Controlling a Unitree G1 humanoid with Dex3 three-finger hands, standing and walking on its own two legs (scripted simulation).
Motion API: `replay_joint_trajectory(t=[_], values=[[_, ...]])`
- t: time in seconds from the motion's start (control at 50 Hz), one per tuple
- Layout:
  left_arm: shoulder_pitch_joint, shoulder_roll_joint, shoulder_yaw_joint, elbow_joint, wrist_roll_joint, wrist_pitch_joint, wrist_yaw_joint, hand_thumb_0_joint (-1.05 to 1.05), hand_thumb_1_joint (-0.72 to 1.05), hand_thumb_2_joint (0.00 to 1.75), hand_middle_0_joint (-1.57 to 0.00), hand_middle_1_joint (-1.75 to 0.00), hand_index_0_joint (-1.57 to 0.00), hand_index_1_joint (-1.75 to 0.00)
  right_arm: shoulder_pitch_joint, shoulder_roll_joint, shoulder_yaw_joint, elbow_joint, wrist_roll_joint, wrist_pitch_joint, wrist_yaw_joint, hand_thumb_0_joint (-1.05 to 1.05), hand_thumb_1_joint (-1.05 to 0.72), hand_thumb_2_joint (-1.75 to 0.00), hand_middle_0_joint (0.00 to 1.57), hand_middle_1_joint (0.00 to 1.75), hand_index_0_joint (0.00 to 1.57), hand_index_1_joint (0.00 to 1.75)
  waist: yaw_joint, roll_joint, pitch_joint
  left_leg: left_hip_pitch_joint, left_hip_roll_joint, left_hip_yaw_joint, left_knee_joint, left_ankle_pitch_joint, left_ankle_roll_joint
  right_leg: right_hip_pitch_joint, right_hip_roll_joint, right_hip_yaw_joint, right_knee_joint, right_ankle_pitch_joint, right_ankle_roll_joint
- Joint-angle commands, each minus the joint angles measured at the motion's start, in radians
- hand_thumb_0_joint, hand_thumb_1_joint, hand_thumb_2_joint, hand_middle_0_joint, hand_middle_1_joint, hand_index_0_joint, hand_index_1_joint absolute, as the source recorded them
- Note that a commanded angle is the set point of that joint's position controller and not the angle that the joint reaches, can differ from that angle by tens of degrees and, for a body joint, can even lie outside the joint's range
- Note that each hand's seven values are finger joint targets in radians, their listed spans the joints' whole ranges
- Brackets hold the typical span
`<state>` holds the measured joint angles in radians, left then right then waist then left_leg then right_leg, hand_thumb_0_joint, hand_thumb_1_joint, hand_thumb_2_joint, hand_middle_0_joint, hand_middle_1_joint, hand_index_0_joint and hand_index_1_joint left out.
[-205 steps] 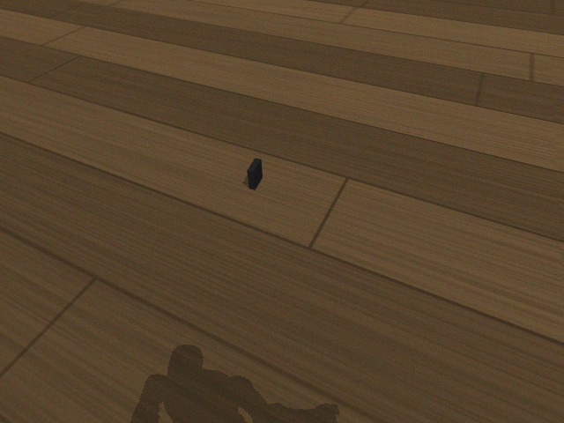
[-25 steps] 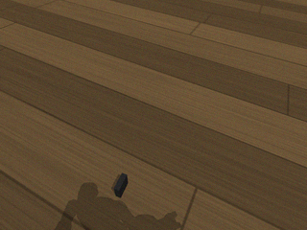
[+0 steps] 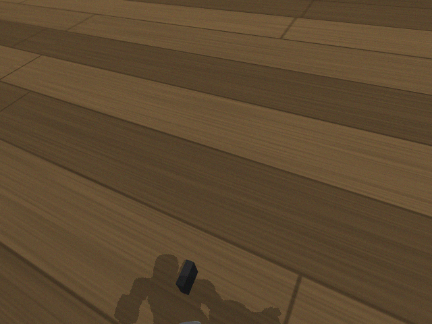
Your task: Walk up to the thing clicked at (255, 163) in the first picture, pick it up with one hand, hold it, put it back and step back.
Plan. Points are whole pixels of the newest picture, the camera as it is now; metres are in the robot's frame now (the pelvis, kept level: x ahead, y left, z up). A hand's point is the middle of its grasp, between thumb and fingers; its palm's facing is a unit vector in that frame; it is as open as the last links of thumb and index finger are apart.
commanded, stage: walk up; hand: left
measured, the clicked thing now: (187, 277) +0.43 +0.23 -0.70
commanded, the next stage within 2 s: stand in 1.76 s
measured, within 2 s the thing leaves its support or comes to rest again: neither
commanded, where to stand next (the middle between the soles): +0.09 +0.02 m, yaw +0 degrees
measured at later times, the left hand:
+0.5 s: hand out of the picture +0.09 +0.28 -0.15, palm faces -0.01 -0.94 -0.33, open 7.4 cm
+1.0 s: hand out of the picture +0.14 +0.26 -0.14, palm faces -0.03 -0.94 -0.34, open 7.4 cm
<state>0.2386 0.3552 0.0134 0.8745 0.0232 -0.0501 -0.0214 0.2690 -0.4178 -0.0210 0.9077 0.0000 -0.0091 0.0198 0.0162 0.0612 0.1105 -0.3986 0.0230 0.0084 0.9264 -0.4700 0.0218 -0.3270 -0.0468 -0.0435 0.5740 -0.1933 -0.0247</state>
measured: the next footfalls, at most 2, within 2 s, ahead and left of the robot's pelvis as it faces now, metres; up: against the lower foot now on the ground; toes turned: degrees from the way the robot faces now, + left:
left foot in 0.14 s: +0.10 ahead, +0.15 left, +0.00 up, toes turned +2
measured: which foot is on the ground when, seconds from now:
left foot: up 0.00-0.12, down 0.14-1.00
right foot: down 0.00-1.00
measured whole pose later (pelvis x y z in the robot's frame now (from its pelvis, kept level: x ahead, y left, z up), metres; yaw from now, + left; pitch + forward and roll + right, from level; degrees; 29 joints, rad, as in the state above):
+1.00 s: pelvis +0.06 +0.01 +0.02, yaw +0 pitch -3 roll +0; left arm 0.08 0.34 0.00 1.15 0.01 -0.01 -0.01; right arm 0.08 -0.37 -0.01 1.15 0.00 -0.01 0.01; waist 0.00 0.01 0.05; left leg -0.12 0.04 0.04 0.35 -0.19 -0.02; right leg -0.12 -0.02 -0.01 0.36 -0.19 0.01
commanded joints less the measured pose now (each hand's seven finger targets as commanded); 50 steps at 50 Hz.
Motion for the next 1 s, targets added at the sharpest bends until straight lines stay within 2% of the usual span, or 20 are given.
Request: replay_joint_trajectory(t=[0.0,0.06,0.08,0.1,0.12,0.14,0.16,0.18,0.2,0.22,0.24,0.26,0.32,0.34,0.38,0.4,0.46,0.56,0.68,0.98], values=[[-0.014,0.289,0.084,-0.052,-0.001,-0.010,0.022,0.00,0.90,0.90,-0.20,-0.30,-0.20,-0.30,0.062,-0.161,-0.057,-0.011,-0.014,-0.016,-0.006,0.00,-0.90,-0.90,0.20,0.30,0.20,0.30,0.003,-0.255,-0.090,0.016,0.021,0.005,-0.147,0.069,-0.016,0.031,-0.179,0.208,-0.272,-0.163,-0.163],[-0.070,0.286,0.080,-0.047,-0.007,0.009,0.018,0.00,0.90,0.90,-0.20,-0.30,-0.20,-0.30,0.063,-0.148,-0.057,0.029,-0.014,-0.027,-0.010,0.00,-0.90,-0.90,0.20,0.30,0.20,0.30,-0.015,-0.241,-0.106,0.154,0.000,0.038,-0.304,0.183,-0.018,-0.046,-0.176,0.168,-0.193,-0.203,-0.150],[-0.080,0.273,0.075,-0.041,-0.014,0.018,0.015,0.00,0.90,0.90,-0.20,-0.30,-0.20,-0.30,0.071,-0.149,-0.061,0.047,-0.016,-0.031,-0.013,0.00,-0.90,-0.90,0.20,0.30,0.20,0.30,-0.026,-0.206,-0.107,0.219,-0.012,0.046,-0.363,0.237,-0.016,-0.095,-0.167,0.157,-0.161,-0.240,-0.132],[-0.087,0.247,0.062,-0.037,-0.018,0.025,0.014,0.00,0.90,0.90,-0.20,-0.30,-0.20,-0.30,0.070,-0.158,-0.065,0.056,-0.021,-0.034,-0.017,0.00,-0.90,-0.90,0.20,0.30,0.20,0.30,-0.031,-0.171,-0.102,0.259,-0.011,0.031,-0.387,0.240,-0.010,-0.141,-0.154,0.152,-0.139,-0.300,-0.105],[-0.081,0.218,0.049,-0.034,-0.022,0.031,0.013,0.00,0.90,0.90,-0.20,-0.30,-0.20,-0.30,0.058,-0.178,-0.067,0.052,-0.026,-0.038,-0.023,0.00,-0.90,-0.90,0.20,0.30,0.20,0.30,-0.038,-0.118,-0.097,0.290,0.025,-0.028,-0.450,0.203,0.005,-0.190,-0.134,0.141,-0.111,-0.347,-0.075],[-0.070,0.176,0.036,-0.027,-0.028,0.037,0.011,0.00,0.90,0.90,-0.20,-0.30,-0.20,-0.30,0.038,-0.221,-0.071,0.047,-0.038,-0.044,-0.027,0.00,-0.90,-0.90,0.20,0.30,0.20,0.30,-0.025,0.028,-0.077,0.233,0.147,-0.237,-0.579,0.029,0.030,-0.214,-0.064,0.097,-0.007,-0.379,-0.038],[-0.051,0.185,0.036,-0.007,-0.035,0.045,0.013,0.00,0.90,0.90,-0.20,-0.30,-0.20,-0.30,-0.047,-0.272,-0.070,0.019,-0.027,-0.050,-0.027,0.00,-0.90,-0.90,0.20,0.30,0.20,0.30,-0.005,0.115,-0.047,0.064,0.289,-0.458,-0.740,-0.257,0.103,-0.129,0.020,0.038,0.105,-0.307,-0.002],[-0.055,0.247,0.060,0.033,-0.029,0.049,0.018,0.00,0.90,0.90,-0.20,-0.30,-0.20,-0.30,-0.115,-0.289,-0.072,0.015,-0.020,-0.044,-0.025,0.00,-0.90,-0.90,0.20,0.30,0.20,0.30,-0.001,0.087,0.015,-0.077,0.318,-0.463,-0.759,-0.296,0.156,-0.024,-0.002,0.064,0.194,-0.293,0.001],[-0.038,0.247,0.059,0.050,-0.029,0.047,0.016,0.00,0.90,0.90,-0.20,-0.30,-0.20,-0.30,-0.150,-0.257,-0.062,0.014,-0.022,-0.043,-0.025,0.00,-0.90,-0.90,0.20,0.30,0.20,0.30,0.023,0.064,0.028,-0.095,0.274,-0.376,-0.731,-0.228,0.142,0.018,-0.013,0.071,0.169,-0.263,-0.002],[-0.035,0.226,0.054,0.063,-0.028,0.043,0.012,0.00,0.90,0.90,-0.20,-0.30,-0.20,-0.30,-0.144,-0.225,-0.046,0.022,-0.025,-0.049,-0.024,0.00,-0.90,-0.90,0.20,0.30,0.20,0.30,0.019,0.075,0.010,-0.014,0.212,-0.292,-0.685,-0.088,0.108,0.005,-0.010,0.080,0.111,-0.241,-0.002],[-0.027,0.213,0.050,0.082,-0.032,0.036,0.013,0.00,0.90,0.90,-0.20,-0.30,-0.20,-0.30,-0.145,-0.204,-0.037,0.028,-0.023,-0.052,-0.024,0.00,-0.90,-0.90,0.20,0.30,0.20,0.30,0.025,0.096,-0.027,0.057,0.187,-0.239,-0.630,0.091,0.088,0.015,-0.002,0.062,0.044,-0.192,-0.003],[-0.018,0.218,0.050,0.101,-0.033,0.030,0.016,0.00,0.90,0.90,-0.20,-0.30,-0.20,-0.30,-0.140,-0.203,-0.036,0.035,-0.018,-0.053,-0.021,0.00,-0.90,-0.90,0.20,0.30,0.20,0.30,0.025,0.107,-0.061,0.085,0.176,-0.204,-0.587,0.220,0.076,0.055,0.006,0.045,-0.013,-0.139,-0.002],[-0.037,0.220,0.045,0.128,-0.025,0.019,0.028,0.00,0.90,0.90,-0.20,-0.30,-0.20,-0.30,-0.148,-0.194,-0.032,0.047,-0.004,-0.047,-0.020,0.00,-0.90,-0.90,0.20,0.30,0.20,0.30,0.019,0.085,-0.160,0.160,0.164,-0.139,-0.503,0.429,0.048,0.175,-0.019,0.071,-0.139,0.038,-0.002],[-0.062,0.233,0.040,0.132,-0.025,0.016,0.029,0.00,0.90,0.90,-0.20,-0.30,-0.20,-0.30,-0.137,-0.179,-0.030,0.054,0.000,-0.046,-0.022,0.00,-0.90,-0.90,0.20,0.30,0.20,0.30,0.003,0.060,-0.179,0.163,0.143,-0.127,-0.511,0.404,0.035,0.185,-0.036,0.104,-0.131,0.087,-0.008],[-0.109,0.235,0.033,0.138,-0.026,0.016,0.022,0.00,0.90,0.90,-0.20,-0.30,-0.20,-0.30,-0.143,-0.176,-0.030,0.072,0.001,-0.041,-0.026,0.00,-0.90,-0.90,0.20,0.30,0.20,0.30,-0.013,0.028,-0.159,0.150,0.123,-0.120,-0.563,0.230,0.023,0.171,-0.045,0.107,-0.128,0.029,-0.010],[-0.114,0.232,0.028,0.140,-0.028,0.017,0.020,0.00,0.90,0.90,-0.20,-0.30,-0.20,-0.30,-0.166,-0.185,-0.030,0.078,-0.002,-0.041,-0.028,0.00,-0.90,-0.90,0.20,0.30,0.20,0.30,-0.009,0.024,-0.151,0.168,0.127,-0.121,-0.580,0.193,0.023,0.154,-0.044,0.102,-0.136,0.009,-0.005],[-0.124,0.224,0.020,0.174,-0.028,0.016,0.018,0.00,0.90,0.90,-0.20,-0.30,-0.20,-0.30,-0.210,-0.179,-0.027,0.094,-0.002,-0.038,-0.026,0.00,-0.90,-0.90,0.20,0.30,0.20,0.30,-0.007,-0.015,-0.114,0.180,0.121,-0.114,-0.574,0.232,0.022,0.136,-0.054,0.113,-0.191,0.026,-0.010],[-0.155,0.226,0.020,0.202,-0.028,0.009,0.020,0.00,0.90,0.90,-0.20,-0.30,-0.20,-0.30,-0.213,-0.167,-0.024,0.133,0.002,-0.038,-0.024,0.00,-0.90,-0.90,0.20,0.30,0.20,0.30,-0.019,-0.080,-0.138,0.266,0.111,-0.077,-0.566,0.384,0.013,0.150,-0.079,0.127,-0.226,0.148,-0.005],[-0.173,0.215,0.021,0.223,-0.022,0.008,0.024,0.00,0.90,0.90,-0.20,-0.30,-0.20,-0.30,-0.240,-0.153,-0.024,0.155,0.000,-0.029,-0.020,0.00,-0.90,-0.90,0.20,0.30,0.20,0.30,-0.018,-0.121,-0.158,0.324,0.108,-0.062,-0.578,0.409,0.009,0.154,-0.084,0.128,-0.270,0.136,0.003],[-0.200,0.208,0.033,0.222,-0.016,0.015,0.029,0.00,0.90,0.90,-0.20,-0.30,-0.20,-0.30,-0.248,-0.146,-0.027,0.182,-0.007,-0.024,-0.023,0.00,-0.90,-0.90,0.20,0.30,0.20,0.30,-0.018,-0.070,-0.155,0.315,0.111,-0.038,-0.616,0.428,-0.004,0.214,-0.078,0.116,-0.286,0.180,0.007]])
